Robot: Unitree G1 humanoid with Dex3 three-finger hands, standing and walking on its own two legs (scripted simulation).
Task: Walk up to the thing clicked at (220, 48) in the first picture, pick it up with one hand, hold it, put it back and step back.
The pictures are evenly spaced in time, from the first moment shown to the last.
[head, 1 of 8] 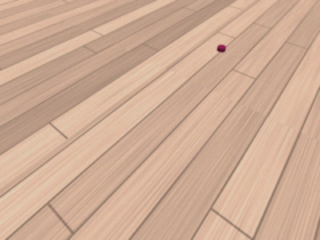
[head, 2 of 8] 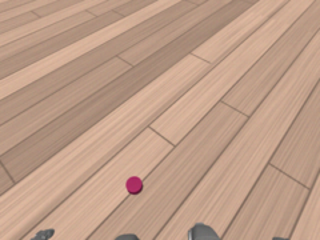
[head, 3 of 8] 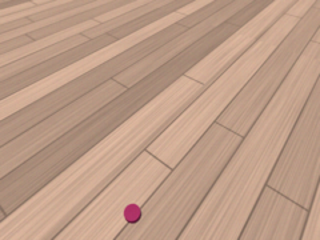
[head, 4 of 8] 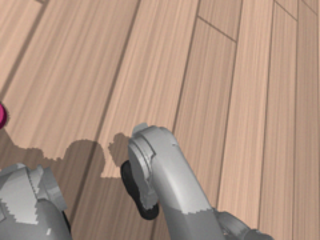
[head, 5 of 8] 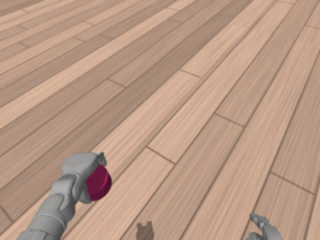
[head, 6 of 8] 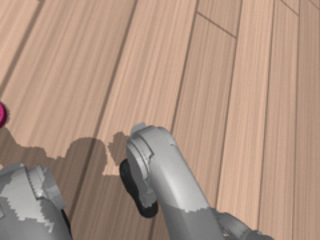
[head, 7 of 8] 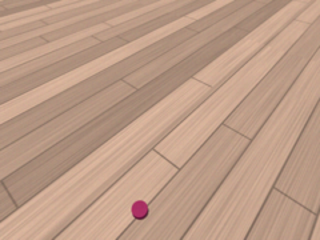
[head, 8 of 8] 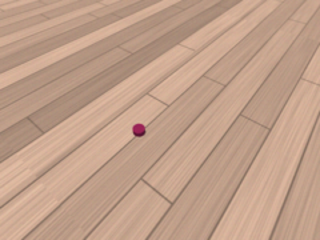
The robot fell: no
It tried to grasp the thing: yes
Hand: left
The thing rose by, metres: 0.68
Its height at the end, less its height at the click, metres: +0.00
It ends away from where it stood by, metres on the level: 0.00
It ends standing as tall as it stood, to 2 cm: yes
